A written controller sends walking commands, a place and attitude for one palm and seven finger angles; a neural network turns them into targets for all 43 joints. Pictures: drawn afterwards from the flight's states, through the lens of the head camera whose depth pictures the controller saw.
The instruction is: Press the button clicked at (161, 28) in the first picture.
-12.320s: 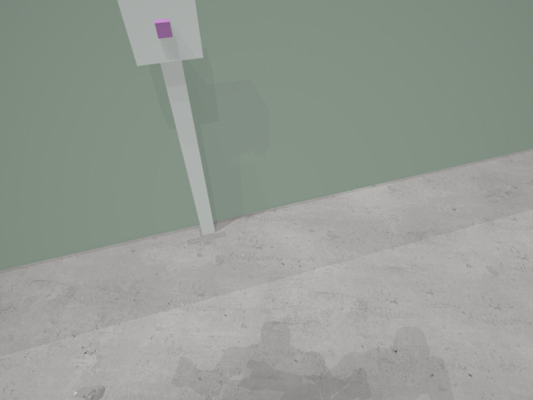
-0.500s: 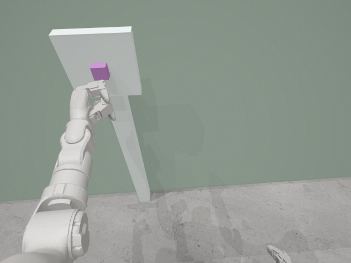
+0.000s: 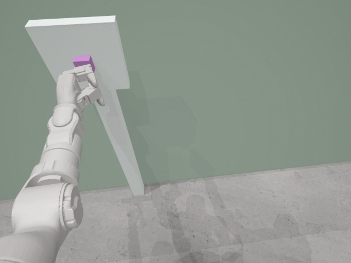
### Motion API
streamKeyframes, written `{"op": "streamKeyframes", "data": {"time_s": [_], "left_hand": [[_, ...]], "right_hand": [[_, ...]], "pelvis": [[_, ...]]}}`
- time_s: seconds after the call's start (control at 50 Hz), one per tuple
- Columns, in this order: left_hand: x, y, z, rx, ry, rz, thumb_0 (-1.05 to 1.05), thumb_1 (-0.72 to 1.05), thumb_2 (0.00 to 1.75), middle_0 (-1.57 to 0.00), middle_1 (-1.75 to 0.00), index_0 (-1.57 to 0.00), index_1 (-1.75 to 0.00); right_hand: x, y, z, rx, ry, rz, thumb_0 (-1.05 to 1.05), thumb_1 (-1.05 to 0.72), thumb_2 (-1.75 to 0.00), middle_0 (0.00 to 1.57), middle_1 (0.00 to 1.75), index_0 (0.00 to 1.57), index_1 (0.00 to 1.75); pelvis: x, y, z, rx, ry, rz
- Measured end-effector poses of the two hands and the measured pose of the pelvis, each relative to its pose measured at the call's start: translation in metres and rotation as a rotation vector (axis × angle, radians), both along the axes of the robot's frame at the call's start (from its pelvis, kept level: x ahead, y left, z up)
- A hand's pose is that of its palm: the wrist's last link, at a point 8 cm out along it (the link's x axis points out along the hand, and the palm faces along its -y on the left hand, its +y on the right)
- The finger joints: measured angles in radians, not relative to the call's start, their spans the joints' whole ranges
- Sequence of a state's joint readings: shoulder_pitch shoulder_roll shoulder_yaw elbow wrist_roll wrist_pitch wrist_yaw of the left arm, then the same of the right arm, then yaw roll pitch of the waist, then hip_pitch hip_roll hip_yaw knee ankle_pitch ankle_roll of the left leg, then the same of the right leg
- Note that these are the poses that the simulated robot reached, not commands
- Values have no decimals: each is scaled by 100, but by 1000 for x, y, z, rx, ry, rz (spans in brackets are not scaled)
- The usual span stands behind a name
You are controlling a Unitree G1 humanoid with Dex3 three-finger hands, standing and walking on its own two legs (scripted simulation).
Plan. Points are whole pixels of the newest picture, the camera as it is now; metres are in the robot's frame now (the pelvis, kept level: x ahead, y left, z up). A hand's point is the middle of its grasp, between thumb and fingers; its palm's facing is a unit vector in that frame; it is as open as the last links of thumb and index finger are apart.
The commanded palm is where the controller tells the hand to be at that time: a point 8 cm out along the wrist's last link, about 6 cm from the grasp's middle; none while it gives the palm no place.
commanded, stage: press the button with the knuckle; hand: left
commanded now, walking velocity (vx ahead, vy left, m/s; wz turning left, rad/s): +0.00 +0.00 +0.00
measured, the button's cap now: (84, 64) +0.53 +0.21 +0.17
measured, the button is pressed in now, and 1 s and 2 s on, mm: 0 10 0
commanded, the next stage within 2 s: hold the button down briefly in 0.62 s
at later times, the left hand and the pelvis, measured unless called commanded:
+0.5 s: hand (96, 85) +0.49 +0.18 +0.14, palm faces +0.10 -0.99 -0.02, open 3.4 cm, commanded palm +0.48 +0.23 +0.14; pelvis -0.01 +0.00 -0.01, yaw +1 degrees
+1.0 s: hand (96, 84) +0.49 +0.18 +0.14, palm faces +0.11 -0.99 -0.03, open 3.4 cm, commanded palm +0.49 +0.23 +0.14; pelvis -0.03 +0.01 -0.01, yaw +1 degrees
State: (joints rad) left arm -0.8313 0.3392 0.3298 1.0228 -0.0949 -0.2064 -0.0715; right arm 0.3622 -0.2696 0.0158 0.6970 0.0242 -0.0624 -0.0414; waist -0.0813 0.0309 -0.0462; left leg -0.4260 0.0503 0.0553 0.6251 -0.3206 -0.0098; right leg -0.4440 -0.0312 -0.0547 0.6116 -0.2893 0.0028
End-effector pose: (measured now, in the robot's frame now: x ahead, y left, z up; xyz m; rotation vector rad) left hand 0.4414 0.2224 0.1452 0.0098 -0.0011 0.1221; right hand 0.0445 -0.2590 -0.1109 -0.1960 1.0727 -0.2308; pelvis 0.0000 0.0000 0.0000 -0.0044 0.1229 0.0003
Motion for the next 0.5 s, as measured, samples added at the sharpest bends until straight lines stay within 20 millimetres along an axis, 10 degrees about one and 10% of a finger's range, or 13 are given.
{"op": "streamKeyframes", "data": {"time_s": [0.5], "left_hand": [[25, 10, -2, 10, 20, -18, 2, 89, 91, -130, -150, -148, -150]], "right_hand": [[-37, 0, -3, -22, 106, -16, 0, -90, -90, 20, 30, 21, 30]], "pelvis": [[-9, 3, -6, -13, 62, 14]]}}
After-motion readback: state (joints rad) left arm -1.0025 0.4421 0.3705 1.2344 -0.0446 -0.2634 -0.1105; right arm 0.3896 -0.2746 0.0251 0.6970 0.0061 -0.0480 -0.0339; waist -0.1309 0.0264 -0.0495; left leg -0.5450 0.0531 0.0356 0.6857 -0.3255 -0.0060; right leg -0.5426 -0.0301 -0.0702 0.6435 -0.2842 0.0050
